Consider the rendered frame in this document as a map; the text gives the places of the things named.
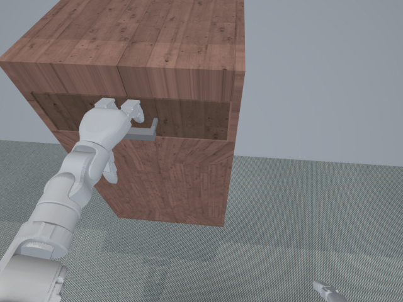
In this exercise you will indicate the robot right hand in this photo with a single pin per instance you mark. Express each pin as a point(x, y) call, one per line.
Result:
point(328, 292)

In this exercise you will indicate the cabinet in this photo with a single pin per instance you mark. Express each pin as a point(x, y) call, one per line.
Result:
point(179, 49)

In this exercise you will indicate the left robot forearm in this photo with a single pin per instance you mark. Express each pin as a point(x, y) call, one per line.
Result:
point(48, 233)

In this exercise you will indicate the left robot upper arm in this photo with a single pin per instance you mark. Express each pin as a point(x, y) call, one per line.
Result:
point(32, 279)

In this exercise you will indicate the drawer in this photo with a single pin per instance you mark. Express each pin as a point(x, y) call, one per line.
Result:
point(183, 118)

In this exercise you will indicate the robot left hand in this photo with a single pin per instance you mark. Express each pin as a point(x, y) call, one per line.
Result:
point(107, 125)

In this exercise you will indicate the handle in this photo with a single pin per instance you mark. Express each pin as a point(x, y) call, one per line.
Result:
point(142, 133)

